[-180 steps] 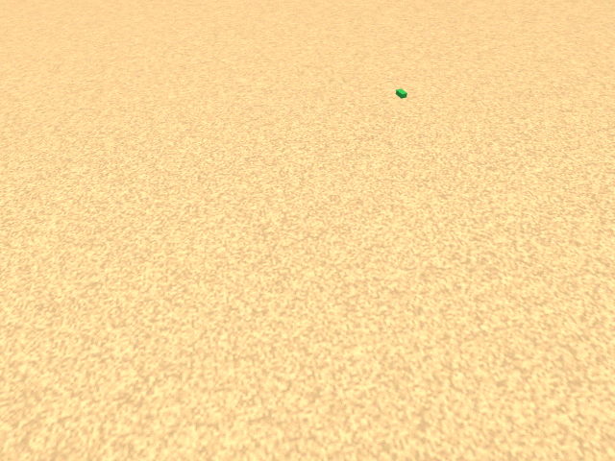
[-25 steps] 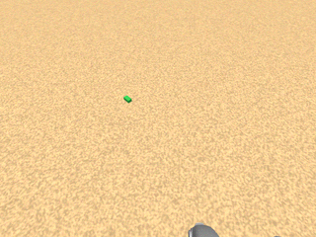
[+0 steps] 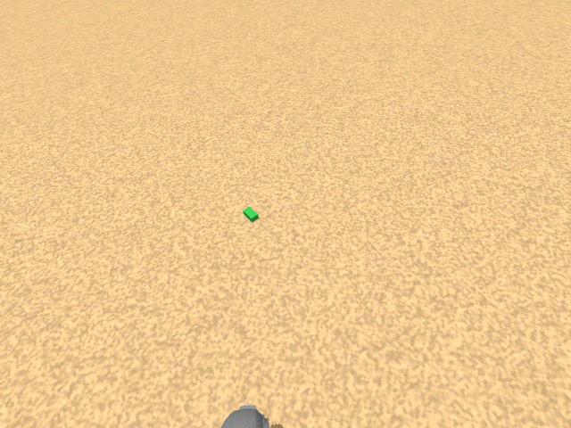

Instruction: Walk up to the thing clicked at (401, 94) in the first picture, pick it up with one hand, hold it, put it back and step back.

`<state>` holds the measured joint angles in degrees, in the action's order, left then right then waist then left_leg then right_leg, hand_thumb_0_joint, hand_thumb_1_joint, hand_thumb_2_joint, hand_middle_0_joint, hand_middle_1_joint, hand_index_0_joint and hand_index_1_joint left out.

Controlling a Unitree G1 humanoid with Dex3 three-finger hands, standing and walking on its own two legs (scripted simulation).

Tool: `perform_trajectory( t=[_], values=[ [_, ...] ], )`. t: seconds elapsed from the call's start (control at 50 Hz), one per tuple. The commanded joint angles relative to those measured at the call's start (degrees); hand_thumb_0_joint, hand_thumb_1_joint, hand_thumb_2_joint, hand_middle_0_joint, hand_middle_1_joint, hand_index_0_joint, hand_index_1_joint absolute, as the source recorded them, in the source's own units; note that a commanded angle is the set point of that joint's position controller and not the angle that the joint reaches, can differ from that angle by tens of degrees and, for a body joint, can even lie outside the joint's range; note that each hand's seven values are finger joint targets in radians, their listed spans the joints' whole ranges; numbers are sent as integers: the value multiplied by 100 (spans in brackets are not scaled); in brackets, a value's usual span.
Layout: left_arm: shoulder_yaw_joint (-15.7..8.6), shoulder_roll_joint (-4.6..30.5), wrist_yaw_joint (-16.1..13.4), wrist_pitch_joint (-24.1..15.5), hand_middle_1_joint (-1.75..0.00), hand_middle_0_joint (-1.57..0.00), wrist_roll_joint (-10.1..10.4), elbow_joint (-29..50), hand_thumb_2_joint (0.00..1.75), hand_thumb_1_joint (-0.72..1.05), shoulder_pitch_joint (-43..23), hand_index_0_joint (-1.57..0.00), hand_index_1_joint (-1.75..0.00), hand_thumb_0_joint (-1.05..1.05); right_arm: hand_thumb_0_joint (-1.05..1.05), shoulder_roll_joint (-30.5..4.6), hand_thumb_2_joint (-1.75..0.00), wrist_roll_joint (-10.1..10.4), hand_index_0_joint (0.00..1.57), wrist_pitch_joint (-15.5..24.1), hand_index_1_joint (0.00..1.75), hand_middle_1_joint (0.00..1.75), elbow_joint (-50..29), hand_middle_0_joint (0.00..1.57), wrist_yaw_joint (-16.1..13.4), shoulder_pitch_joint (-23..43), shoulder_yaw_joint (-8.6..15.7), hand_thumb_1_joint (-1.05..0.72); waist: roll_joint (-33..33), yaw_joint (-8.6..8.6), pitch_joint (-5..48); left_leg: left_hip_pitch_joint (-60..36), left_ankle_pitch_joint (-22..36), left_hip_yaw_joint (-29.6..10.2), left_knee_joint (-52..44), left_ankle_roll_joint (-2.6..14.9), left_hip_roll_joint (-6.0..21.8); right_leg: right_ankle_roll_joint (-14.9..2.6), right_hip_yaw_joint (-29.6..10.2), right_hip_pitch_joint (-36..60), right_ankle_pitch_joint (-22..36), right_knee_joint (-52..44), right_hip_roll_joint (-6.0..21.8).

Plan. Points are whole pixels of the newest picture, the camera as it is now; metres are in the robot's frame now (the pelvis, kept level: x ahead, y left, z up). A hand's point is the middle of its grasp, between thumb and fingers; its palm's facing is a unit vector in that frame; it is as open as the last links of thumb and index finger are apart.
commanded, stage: walk up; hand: left
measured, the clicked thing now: (250, 214) +1.15 +0.27 -0.76
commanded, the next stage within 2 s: none
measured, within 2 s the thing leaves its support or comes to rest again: neither
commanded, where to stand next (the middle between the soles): +0.73 +0.03 m, yaw -3 degrees
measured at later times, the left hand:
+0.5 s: hand (151, 341) +0.30 +0.30 -0.14, palm faces -0.08 -0.92 -0.39, open 7.4 cm
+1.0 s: hand (162, 281) +0.44 +0.32 -0.17, palm faces -0.01 -0.92 -0.39, open 7.4 cm
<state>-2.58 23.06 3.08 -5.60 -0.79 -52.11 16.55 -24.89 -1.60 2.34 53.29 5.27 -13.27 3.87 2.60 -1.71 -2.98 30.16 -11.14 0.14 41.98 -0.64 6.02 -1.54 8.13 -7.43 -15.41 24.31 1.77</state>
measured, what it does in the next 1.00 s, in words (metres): walks ahead: left foot, then right foot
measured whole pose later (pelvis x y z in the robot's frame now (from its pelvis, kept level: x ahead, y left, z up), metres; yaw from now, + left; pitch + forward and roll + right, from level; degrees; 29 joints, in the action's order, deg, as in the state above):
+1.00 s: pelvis +0.43 +0.04 -0.02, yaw +1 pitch -2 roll +0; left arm -2.2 25.0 1.7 -3.7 -0.5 -52.0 20.4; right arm -24.3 -1.7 3.7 49.9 4.3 -12.0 4.5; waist -1.0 -1.8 -4.0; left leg 22.6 -11.7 4.2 37.0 1.1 2.4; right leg -1.2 2.9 -12.3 -26.7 48.3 5.4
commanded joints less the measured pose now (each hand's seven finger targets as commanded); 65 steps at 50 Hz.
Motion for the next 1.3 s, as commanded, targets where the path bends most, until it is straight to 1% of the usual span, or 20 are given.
perform_trajectory(
  t=[0.0,0.08,0.1,0.12,0.14,0.24,0.32,0.42,0.48,0.5,0.52,0.54,0.66,0.84,0.9,0.92,0.96,1.06,1.16,1.28],
  values=[
    [-498,1723,-86,-147,-30,-20,42,420,90,90,-78,-20,-30,0,0,-868,-90,33,20,196,30,30,-531,20,50,519,284,-90,-775,-95,-93,-575,460,316,-807,119,-16,-916,-869,-321,-234,-1041,1342],
    [-391,1571,-117,-59,-30,-20,55,402,90,90,-36,-20,-30,0,0,-1120,-90,24,20,258,30,30,-269,20,-60,-349,414,-90,-121,451,373,-2373,77,575,-1307,381,-433,-630,-357,-651,1649,935,1011],
    [-254,1252,-137,-32,-30,-20,77,453,90,90,194,-20,-30,0,0,-1490,-90,-57,20,291,30,30,-125,20,-142,-1090,553,-90,743,754,859,-3466,-787,-400,-1639,742,106,-392,-84,-1436,1392,2651,620],
    [-153,840,-123,-24,-30,-20,158,579,90,90,259,-20,-30,0,0,-2023,-90,-78,20,324,30,30,-274,20,-234,-1366,679,-90,1751,819,993,-4340,-1400,-3131,-2303,1284,1547,-63,-253,-3131,-1090,4052,-342],
    [-247,1415,-219,5,-30,-20,129,480,90,90,123,-20,-30,0,0,-2142,-90,166,20,312,30,30,-368,20,-247,-1206,704,-90,938,809,1042,-3891,-1339,-3730,-2668,1761,2000,-168,-890,-3164,-1553,4432,-51],
    [-239,1380,-98,79,-30,-20,142,53,90,90,510,-20,-30,0,0,-1351,-90,185,20,320,30,30,-613,20,-304,-125,350,-90,595,189,104,-1988,-125,-854,-2653,1262,1002,-7,-1030,-2316,-396,3424,569],
    [-279,1279,46,115,-30,-20,42,180,90,90,104,-20,-30,0,0,-1486,-90,121,20,359,30,30,-753,20,-263,-91,378,-90,640,259,-132,-1654,-931,-668,-2945,1519,1070,151,-739,-2213,-180,2241,635],
    [-351,1216,81,50,-30,-20,21,169,90,90,-210,-20,-30,0,0,-1444,-90,125,20,314,30,30,-816,20,-223,-58,368,-90,460,244,7,-1540,-1059,-306,-2576,1231,758,105,-402,-1438,547,1197,327],
    [-444,1334,-13,-43,-30,-20,-21,-25,90,90,416,-20,-30,0,0,-1217,-90,140,20,241,30,30,-900,20,-229,74,272,-90,-109,-224,323,-1057,-474,83,-1182,909,488,-19,-270,85,543,656,53],
    [-563,1602,-96,-94,-30,-20,-41,-135,90,90,955,-20,-30,0,0,-952,-90,131,20,241,30,30,-931,20,-234,-67,177,-90,-1046,-503,575,-517,-431,463,267,720,97,-170,-866,916,-288,137,377],
    [-702,2270,-183,-148,-30,-20,-42,-34,90,90,1208,-20,-30,0,0,-560,-90,170,20,238,30,30,-1062,20,-230,-293,44,-90,-2399,-517,673,900,-1802,682,1894,350,-782,-736,-3841,1553,-1363,-1000,1993],
    [-667,2339,-179,-116,-30,-20,36,13,90,90,1061,-20,-30,0,0,-1146,-90,122,20,169,30,30,-935,20,-318,-29,186,-90,-1670,-522,519,1095,-2119,6,2346,317,-482,-1407,-4688,1259,-1304,-1031,2563],
    [-439,1605,-222,-123,-30,-20,91,400,90,90,174,-20,-30,0,0,-1011,-90,129,20,82,30,30,-468,20,-215,-471,200,-90,-1199,63,146,226,-807,-211,1396,141,-82,-1061,-1672,-10,845,-824,1406],
    [-460,1788,-183,-109,-30,-20,45,609,90,90,218,-20,-30,0,0,-893,-90,52,20,106,30,30,-726,20,-20,399,308,-90,-978,-91,-112,-659,6,325,-490,132,-133,-980,-1200,-601,-294,-765,1421],
    [-386,1673,-201,-63,-30,-20,41,656,90,90,-20,-20,-30,0,0,-997,-90,36,20,179,30,30,-512,20,-74,-373,372,-90,-559,487,225,-2136,-13,521,-1084,296,-389,-727,-777,-1020,896,515,1176],
    [-271,1374,-201,-43,-30,-20,36,639,90,90,239,-20,-30,0,0,-1258,-90,14,20,226,30,30,-324,20,-152,-948,478,-90,284,719,644,-3142,-549,181,-1376,472,-369,-541,-445,-1424,1413,2065,812],
    [-207,1220,-264,19,-30,-20,119,662,90,90,477,-20,-30,0,0,-2065,-90,122,20,254,30,30,-550,20,-271,-1148,645,-90,1342,698,689,-3456,-1808,-3801,-2905,1499,1910,-132,-682,-3218,-1580,4295,-268],
    [-257,1383,-196,76,-30,-20,138,189,90,90,678,-20,-30,0,0,-1331,-90,173,20,273,30,30,-727,20,-331,-282,348,-90,695,188,6,-1999,78,-1094,-2504,1257,1013,-30,-1034,-2459,-521,3517,493],
    [-267,1161,-72,58,-30,-20,62,391,90,90,208,-20,-30,0,0,-1444,-90,96,20,266,30,30,-871,20,-289,-324,372,-90,796,315,-11,-1863,97,-650,-2498,1504,993,112,-641,-2042,-137,1896,469],
    [-469,1396,-172,-60,-30,-20,11,73,90,90,837,-20,-30,0,0,-1078,-90,119,20,97,30,30,-1124,20,-233,-16,213,-90,-126,-205,343,-443,-1127,-2,-893,915,353,-13,-431,474,406,691,-71]
  ],
)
